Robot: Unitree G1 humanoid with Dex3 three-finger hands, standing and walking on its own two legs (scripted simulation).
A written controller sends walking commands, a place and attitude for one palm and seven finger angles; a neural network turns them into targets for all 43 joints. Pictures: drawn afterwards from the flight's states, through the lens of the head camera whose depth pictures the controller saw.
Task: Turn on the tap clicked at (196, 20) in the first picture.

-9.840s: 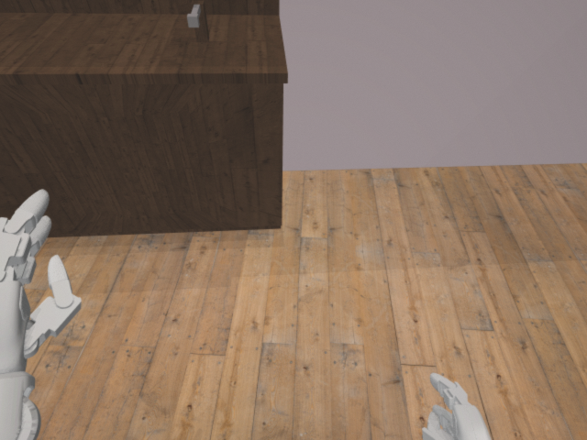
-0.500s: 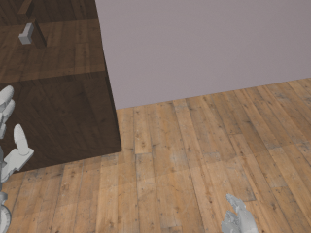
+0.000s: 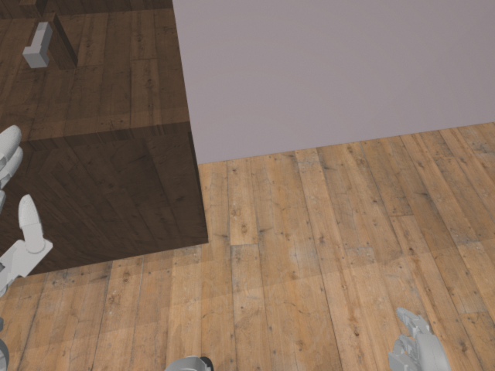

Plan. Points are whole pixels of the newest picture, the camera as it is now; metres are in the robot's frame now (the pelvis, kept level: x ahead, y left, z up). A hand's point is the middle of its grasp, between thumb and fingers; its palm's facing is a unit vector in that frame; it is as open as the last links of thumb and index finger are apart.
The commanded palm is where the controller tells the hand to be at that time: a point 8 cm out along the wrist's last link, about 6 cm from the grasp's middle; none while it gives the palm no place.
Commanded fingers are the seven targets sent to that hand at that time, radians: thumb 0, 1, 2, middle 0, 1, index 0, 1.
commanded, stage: take the last steps up to it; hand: left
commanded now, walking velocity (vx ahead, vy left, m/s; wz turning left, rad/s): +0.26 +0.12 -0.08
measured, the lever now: (36, 56) +0.60 +0.44 +0.13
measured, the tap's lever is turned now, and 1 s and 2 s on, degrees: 0 0 0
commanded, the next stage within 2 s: come to a stop and stand still in 0.44 s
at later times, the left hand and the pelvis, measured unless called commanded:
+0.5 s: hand (57, 152) +0.34 +0.27 +0.17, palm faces +0.39 -0.80 -0.46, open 7.4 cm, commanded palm +0.28 +0.30 +0.19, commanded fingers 0.00 0.90 0.90 -0.20 -0.30 -0.20 -0.30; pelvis +0.11 +0.03 +0.01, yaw -2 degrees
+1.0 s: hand (57, 122) +0.38 +0.28 +0.19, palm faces +0.27 -0.87 -0.41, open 7.4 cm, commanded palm +0.32 +0.33 +0.19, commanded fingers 0.00 0.90 0.90 -0.20 -0.30 -0.20 -0.30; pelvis +0.14 +0.07 +0.01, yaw -5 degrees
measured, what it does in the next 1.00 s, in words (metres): walks ahead: right foot, then left foot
